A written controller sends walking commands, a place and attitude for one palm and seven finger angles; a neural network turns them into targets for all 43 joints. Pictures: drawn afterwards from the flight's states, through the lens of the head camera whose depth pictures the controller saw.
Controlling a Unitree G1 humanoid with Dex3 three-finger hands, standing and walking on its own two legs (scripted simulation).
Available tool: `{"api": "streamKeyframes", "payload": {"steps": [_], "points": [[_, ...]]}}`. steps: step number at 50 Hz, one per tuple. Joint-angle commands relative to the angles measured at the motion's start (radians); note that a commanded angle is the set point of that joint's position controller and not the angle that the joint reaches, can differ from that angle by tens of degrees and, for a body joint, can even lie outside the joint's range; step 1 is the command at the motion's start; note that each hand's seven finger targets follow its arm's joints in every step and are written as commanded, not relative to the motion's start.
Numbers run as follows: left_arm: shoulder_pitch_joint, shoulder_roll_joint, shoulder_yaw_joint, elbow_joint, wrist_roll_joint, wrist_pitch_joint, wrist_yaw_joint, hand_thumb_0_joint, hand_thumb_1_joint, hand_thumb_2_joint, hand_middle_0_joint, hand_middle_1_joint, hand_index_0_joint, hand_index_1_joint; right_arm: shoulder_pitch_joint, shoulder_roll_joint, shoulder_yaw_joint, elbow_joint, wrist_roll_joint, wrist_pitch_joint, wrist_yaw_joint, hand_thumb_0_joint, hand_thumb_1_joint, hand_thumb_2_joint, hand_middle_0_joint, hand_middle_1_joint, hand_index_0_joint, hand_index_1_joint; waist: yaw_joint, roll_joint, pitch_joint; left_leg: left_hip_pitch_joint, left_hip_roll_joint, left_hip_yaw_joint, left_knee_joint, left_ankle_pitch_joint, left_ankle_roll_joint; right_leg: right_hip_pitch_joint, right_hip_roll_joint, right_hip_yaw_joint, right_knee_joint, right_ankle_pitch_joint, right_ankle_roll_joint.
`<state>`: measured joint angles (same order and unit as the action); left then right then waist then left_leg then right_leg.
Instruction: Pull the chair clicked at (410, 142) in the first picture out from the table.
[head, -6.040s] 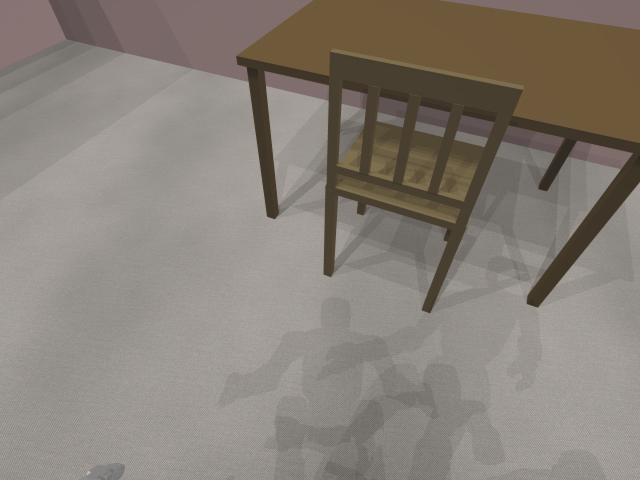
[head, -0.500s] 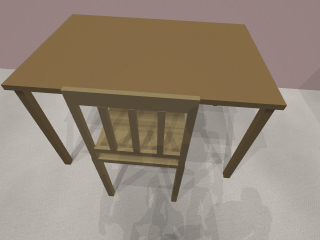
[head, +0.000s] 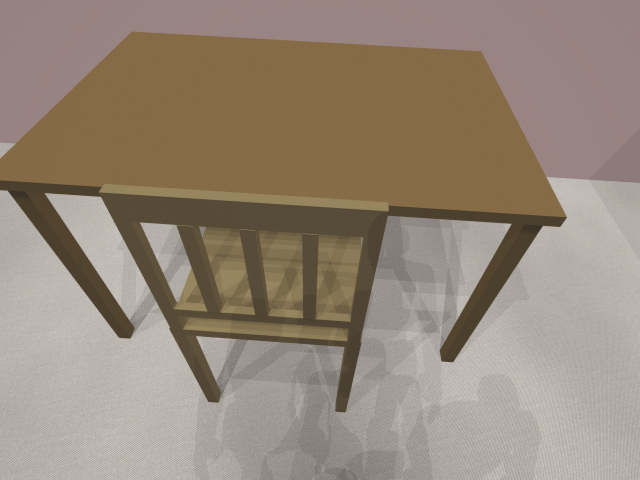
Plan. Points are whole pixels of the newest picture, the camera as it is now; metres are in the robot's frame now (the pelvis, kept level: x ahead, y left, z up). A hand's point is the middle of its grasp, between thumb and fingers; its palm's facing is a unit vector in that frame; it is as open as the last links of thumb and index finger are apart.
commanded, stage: come to a stop and stand still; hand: left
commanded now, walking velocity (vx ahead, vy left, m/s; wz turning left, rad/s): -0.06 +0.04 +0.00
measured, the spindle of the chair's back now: (256, 274) +0.47 +0.14 -0.10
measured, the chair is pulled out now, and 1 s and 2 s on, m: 0.00 0.00 0.00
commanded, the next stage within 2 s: look again from close up in 1.06 s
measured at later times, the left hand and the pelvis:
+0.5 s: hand out of the picture +0.01 +0.16 -0.17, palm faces +0.04 -0.98 -0.21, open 7.4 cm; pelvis +0.00 -0.01 +0.00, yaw +0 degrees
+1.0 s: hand out of the picture -0.02 +0.16 -0.18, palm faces +0.04 -0.99 -0.15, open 7.4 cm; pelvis +0.01 +0.01 +0.00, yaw +0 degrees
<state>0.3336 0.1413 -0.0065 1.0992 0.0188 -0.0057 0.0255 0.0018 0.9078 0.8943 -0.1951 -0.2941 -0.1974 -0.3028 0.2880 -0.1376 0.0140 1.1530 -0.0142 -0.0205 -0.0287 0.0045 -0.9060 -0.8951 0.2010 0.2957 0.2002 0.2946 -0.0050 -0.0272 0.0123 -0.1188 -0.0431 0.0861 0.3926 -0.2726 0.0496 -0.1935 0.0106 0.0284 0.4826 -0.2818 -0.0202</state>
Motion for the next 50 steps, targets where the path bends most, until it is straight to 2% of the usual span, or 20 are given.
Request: {"api": "streamKeyframes", "payload": {"steps": [1, 2, 3, 5, 6, 9, 12, 15, 18, 21, 23, 26, 29, 31, 33, 34, 37, 39, 45, 50], "points": [[0.075, 0.051, 0.013, -0.037, 0.008, -0.015, -0.002, 0.0, 0.9, 0.9, -0.2, -0.3, -0.2, -0.3, 0.037, -0.136, -0.035, -0.04, 0.0, -0.017, -0.012, 0.0, -0.9, -0.9, 0.2, 0.3, 0.2, 0.3, 0.016, 0.082, 0.116, -0.056, 0.238, -0.221, -0.136, -0.01, 0.058, -0.111, -0.044, 0.004, -0.013, 0.043, -0.021], [0.097, 0.05, 0.011, -0.025, 0.003, -0.024, 0.002, 0.0, 0.9, 0.9, -0.2, -0.3, -0.2, -0.3, 0.034, -0.118, -0.028, -0.042, 0.001, -0.024, -0.013, 0.0, -0.9, -0.9, 0.2, 0.3, 0.2, 0.3, 0.02, 0.055, 0.08, -0.046, 0.201, -0.174, -0.069, 0.149, 0.042, -0.057, -0.06, 0.038, -0.04, 0.164, -0.025], [0.112, 0.06, 0.011, -0.013, -0.002, -0.034, 0.008, 0.0, 0.9, 0.9, -0.2, -0.3, -0.2, -0.3, 0.036, -0.093, -0.022, -0.042, 0.003, -0.03, -0.015, 0.0, -0.9, -0.9, 0.2, 0.3, 0.2, 0.3, 0.02, -0.008, 0.059, -0.046, 0.163, -0.123, -0.003, 0.269, 0.019, -0.008, -0.088, 0.079, -0.06, 0.339, -0.032], [0.132, 0.084, 0.008, 0.0, -0.011, -0.051, 0.022, 0.0, 0.9, 0.9, -0.2, -0.3, -0.2, -0.3, 0.057, -0.08, -0.017, -0.039, 0.008, -0.03, -0.02, 0.0, -0.9, -0.9, 0.2, 0.3, 0.2, 0.3, 0.002, -0.062, -0.021, -0.03, 0.132, -0.088, 0.033, 0.31, -0.02, 0.09, -0.146, 0.131, -0.055, 0.765, -0.034], [0.126, 0.099, 0.009, -0.003, -0.014, -0.053, 0.028, 0.0, 0.9, 0.9, -0.2, -0.3, -0.2, -0.3, 0.065, -0.082, -0.017, -0.036, 0.012, -0.025, -0.022, 0.0, -0.9, -0.9, 0.2, 0.3, 0.2, 0.3, -0.002, -0.066, -0.046, -0.034, 0.128, -0.078, 0.027, 0.286, -0.031, 0.133, -0.161, 0.133, -0.039, 0.893, -0.028], [0.111, 0.126, 0.018, -0.026, -0.015, -0.045, 0.041, 0.0, 0.9, 0.9, -0.2, -0.3, -0.2, -0.3, 0.06, -0.082, -0.026, -0.049, 0.017, -0.01, -0.024, 0.0, -0.9, -0.9, 0.2, 0.3, 0.2, 0.3, 0.003, -0.027, -0.049, -0.046, 0.125, -0.07, 0.014, 0.286, -0.039, 0.157, -0.176, 0.142, -0.01, 0.98, -0.016], [0.101, 0.138, 0.027, -0.039, -0.011, -0.034, 0.045, 0.0, 0.9, 0.9, -0.2, -0.3, -0.2, -0.3, 0.049, -0.09, -0.033, -0.069, 0.016, 0.004, -0.023, 0.0, -0.9, -0.9, 0.2, 0.3, 0.2, 0.3, 0.008, -0.016, -0.073, -0.037, 0.131, -0.062, 0.033, 0.284, -0.043, 0.159, -0.184, 0.15, -0.008, 0.918, -0.02], [0.082, 0.144, 0.031, -0.049, -0.008, -0.025, 0.045, 0.0, 0.9, 0.9, -0.2, -0.3, -0.2, -0.3, 0.028, -0.092, -0.038, -0.085, 0.014, 0.016, -0.019, 0.0, -0.9, -0.9, 0.2, 0.3, 0.2, 0.3, 0.01, -0.021, -0.047, -0.056, 0.124, -0.058, 0.044, 0.213, -0.048, 0.133, -0.192, 0.168, -0.029, 0.833, -0.021], [0.04, 0.14, 0.028, -0.065, -0.006, -0.019, 0.04, 0.0, 0.9, 0.9, -0.2, -0.3, -0.2, -0.3, 0.016, -0.092, -0.038, -0.093, 0.014, 0.023, -0.012, 0.0, -0.9, -0.9, 0.2, 0.3, 0.2, 0.3, 0.005, -0.034, -0.019, -0.042, 0.123, -0.067, 0.02, 0.141, -0.044, 0.077, -0.18, 0.171, -0.089, 0.586, -0.025], [0.003, 0.134, 0.021, -0.079, -0.005, -0.018, 0.031, 0.0, 0.9, 0.9, -0.2, -0.3, -0.2, -0.3, 0.013, -0.103, -0.034, -0.095, 0.007, 0.021, -0.003, 0.0, -0.9, -0.9, 0.2, 0.3, 0.2, 0.3, -0.001, 0.003, 0.026, -0.018, 0.127, -0.091, -0.024, 0.101, -0.038, -0.004, -0.157, 0.164, -0.14, 0.299, -0.04], [0.002, 0.13, 0.016, -0.073, -0.005, -0.019, 0.024, 0.0, 0.9, 0.9, -0.2, -0.3, -0.2, -0.3, 0.011, -0.104, -0.03, -0.087, 0.004, 0.016, 0.003, 0.0, -0.9, -0.9, 0.2, 0.3, 0.2, 0.3, 0.005, 0.006, 0.062, -0.015, 0.129, -0.101, -0.05, 0.063, -0.027, -0.043, -0.129, 0.144, -0.186, 0.113, -0.034], [0.003, 0.121, 0.013, -0.067, -0.002, -0.02, 0.016, 0.0, 0.9, 0.9, -0.2, -0.3, -0.2, -0.3, 0.03, -0.118, -0.024, -0.075, -0.001, 0.007, 0.008, 0.0, -0.9, -0.9, 0.2, 0.3, 0.2, 0.3, 0.003, 0.007, 0.096, -0.02, 0.133, -0.117, -0.083, 0.013, -0.016, -0.073, -0.103, 0.122, -0.199, -0.021, -0.034], [0.02, 0.11, 0.012, -0.061, 0.0, -0.018, 0.01, 0.0, 0.9, 0.9, -0.2, -0.3, -0.2, -0.3, 0.036, -0.128, -0.022, -0.069, -0.002, 0.001, 0.009, 0.0, -0.9, -0.9, 0.2, 0.3, 0.2, 0.3, 0.008, 0.02, 0.113, -0.047, 0.147, -0.145, -0.113, -0.068, -0.003, -0.076, -0.084, 0.093, -0.164, -0.045, -0.034], [0.026, 0.102, 0.009, -0.059, 0.0, -0.018, 0.009, 0.0, 0.9, 0.9, -0.2, -0.3, -0.2, -0.3, 0.042, -0.127, -0.019, -0.066, -0.001, -0.006, 0.006, 0.0, -0.9, -0.9, 0.2, 0.3, 0.2, 0.3, 0.01, 0.049, 0.117, -0.064, 0.161, -0.165, -0.137, -0.052, 0.001, -0.064, -0.079, 0.076, -0.135, 0.021, -0.033], [0.042, 0.099, 0.006, -0.051, -0.002, -0.021, 0.009, 0.0, 0.9, 0.9, -0.2, -0.3, -0.2, -0.3, 0.046, -0.119, -0.015, -0.06, 0.004, -0.012, 0.004, 0.0, -0.9, -0.9, 0.2, 0.3, 0.2, 0.3, 0.018, 0.043, 0.107, -0.071, 0.163, -0.163, -0.133, 0.011, 0.005, -0.032, -0.08, 0.065, -0.13, 0.083, -0.027], [0.051, 0.092, 0.005, -0.046, -0.003, -0.023, 0.011, 0.0, 0.9, 0.9, -0.2, -0.3, -0.2, -0.3, 0.049, -0.116, -0.013, -0.057, 0.005, -0.015, 0.002, 0.0, -0.9, -0.9, 0.2, 0.3, 0.2, 0.3, 0.018, 0.034, 0.102, -0.058, 0.159, -0.155, -0.118, 0.07, 0.002, -0.03, -0.087, 0.069, -0.128, 0.118, -0.028], [0.071, 0.087, 0.002, -0.029, -0.009, -0.031, 0.017, 0.0, 0.9, 0.9, -0.2, -0.3, -0.2, -0.3, 0.083, -0.104, -0.007, -0.036, 0.007, -0.026, -0.005, 0.0, -0.9, -0.9, 0.2, 0.3, 0.2, 0.3, 0.011, 0.02, 0.027, 0.014, 0.157, -0.134, -0.075, 0.275, -0.003, 0.012, -0.102, 0.071, -0.115, 0.249, -0.028], [0.076, 0.081, 0.001, -0.023, -0.011, -0.032, 0.02, 0.0, 0.9, 0.9, -0.2, -0.3, -0.2, -0.3, 0.095, -0.1, -0.006, -0.027, 0.009, -0.028, -0.01, 0.0, -0.9, -0.9, 0.2, 0.3, 0.2, 0.3, 0.01, 0.02, 0.024, 0.028, 0.159, -0.135, -0.067, 0.342, -0.003, 0.019, -0.104, 0.07, -0.11, 0.288, -0.029], [0.096, 0.066, -0.001, -0.003, -0.011, -0.027, 0.025, 0.0, 0.9, 0.9, -0.2, -0.3, -0.2, -0.3, 0.11, -0.083, -0.004, -0.008, 0.011, -0.026, -0.015, 0.0, -0.9, -0.9, 0.2, 0.3, 0.2, 0.3, 0.009, 0.031, 0.057, 0.029, 0.159, -0.131, -0.081, 0.321, -0.004, 0.009, -0.101, 0.063, -0.12, 0.249, -0.024], [0.106, 0.054, -0.002, 0.002, -0.01, -0.027, 0.027, 0.0, 0.9, 0.9, -0.2, -0.3, -0.2, -0.3, 0.118, -0.073, -0.005, -0.005, 0.012, -0.028, -0.016, 0.0, -0.9, -0.9, 0.2, 0.3, 0.2, 0.3, 0.008, 0.028, 0.057, 0.027, 0.156, -0.135, -0.086, 0.313, -0.002, 0.01, -0.102, 0.064, -0.123, 0.248, -0.022]]}}
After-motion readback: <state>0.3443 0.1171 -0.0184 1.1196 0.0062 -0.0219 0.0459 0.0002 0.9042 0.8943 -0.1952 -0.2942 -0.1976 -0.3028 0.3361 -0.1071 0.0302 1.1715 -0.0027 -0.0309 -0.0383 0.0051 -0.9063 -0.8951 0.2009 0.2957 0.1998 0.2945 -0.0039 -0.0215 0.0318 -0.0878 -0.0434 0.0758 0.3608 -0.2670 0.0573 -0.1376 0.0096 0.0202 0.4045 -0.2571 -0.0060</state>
